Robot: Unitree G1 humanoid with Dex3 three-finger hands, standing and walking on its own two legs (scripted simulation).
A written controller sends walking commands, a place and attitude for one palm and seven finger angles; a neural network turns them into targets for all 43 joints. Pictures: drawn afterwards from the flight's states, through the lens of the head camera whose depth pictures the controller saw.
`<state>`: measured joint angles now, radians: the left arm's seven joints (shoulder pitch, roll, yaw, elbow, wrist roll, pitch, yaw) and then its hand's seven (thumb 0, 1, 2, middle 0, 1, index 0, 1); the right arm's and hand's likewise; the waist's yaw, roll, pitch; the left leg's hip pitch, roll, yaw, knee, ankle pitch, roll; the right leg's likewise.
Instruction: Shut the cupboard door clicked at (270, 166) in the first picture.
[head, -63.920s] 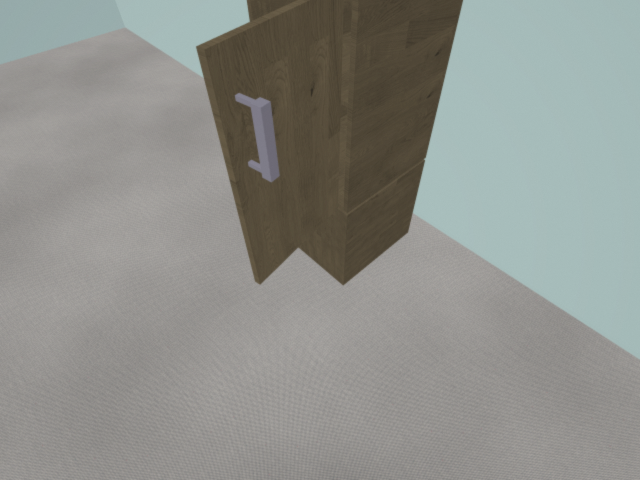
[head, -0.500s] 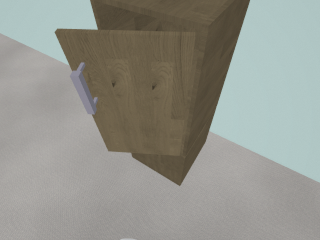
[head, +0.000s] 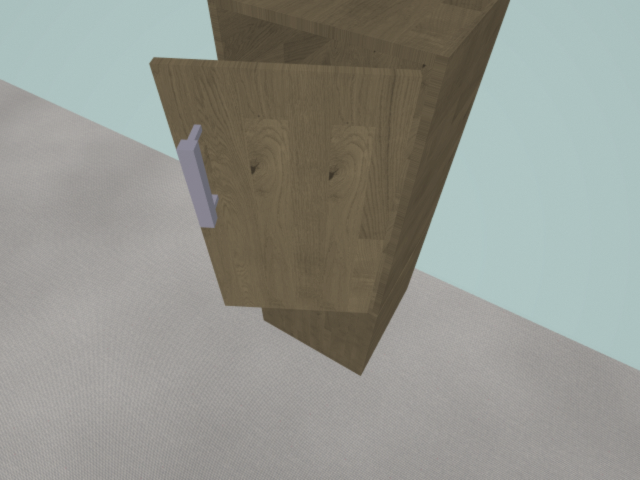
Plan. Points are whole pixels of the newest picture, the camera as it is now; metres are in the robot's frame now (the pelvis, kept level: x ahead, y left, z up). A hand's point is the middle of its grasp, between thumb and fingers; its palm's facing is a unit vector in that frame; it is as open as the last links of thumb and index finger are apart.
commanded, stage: come to a stop and stand still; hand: left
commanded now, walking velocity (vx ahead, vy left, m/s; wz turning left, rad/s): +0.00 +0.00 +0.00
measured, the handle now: (202, 178) +0.51 +0.22 +0.08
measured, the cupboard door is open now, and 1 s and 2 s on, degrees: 28 28 28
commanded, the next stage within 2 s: look again from close up in 0.10 s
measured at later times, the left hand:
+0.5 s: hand out of the picture -0.01 +0.19 -0.17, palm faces +0.00 -0.97 -0.26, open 7.4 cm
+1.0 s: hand out of the picture +0.02 +0.15 -0.18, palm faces +0.02 -0.98 -0.21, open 7.4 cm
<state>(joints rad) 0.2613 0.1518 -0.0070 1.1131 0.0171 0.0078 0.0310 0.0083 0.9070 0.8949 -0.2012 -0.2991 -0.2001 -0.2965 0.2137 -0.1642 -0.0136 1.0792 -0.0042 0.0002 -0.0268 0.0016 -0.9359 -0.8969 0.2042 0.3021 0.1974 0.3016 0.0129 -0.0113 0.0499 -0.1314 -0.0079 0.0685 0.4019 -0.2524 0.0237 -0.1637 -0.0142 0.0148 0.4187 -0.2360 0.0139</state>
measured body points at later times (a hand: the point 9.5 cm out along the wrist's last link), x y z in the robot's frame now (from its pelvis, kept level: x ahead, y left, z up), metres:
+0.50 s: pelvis +0.00 +0.01 -0.01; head +0.01 -0.02 +0.44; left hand -0.01 +0.24 -0.15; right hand -0.01 -0.20 -0.18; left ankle -0.02 +0.10 -0.74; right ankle -0.01 -0.13 -0.74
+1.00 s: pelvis +0.02 -0.03 -0.01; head +0.03 -0.04 +0.44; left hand +0.02 +0.20 -0.16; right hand +0.03 -0.25 -0.17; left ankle -0.02 +0.10 -0.74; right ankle -0.01 -0.13 -0.74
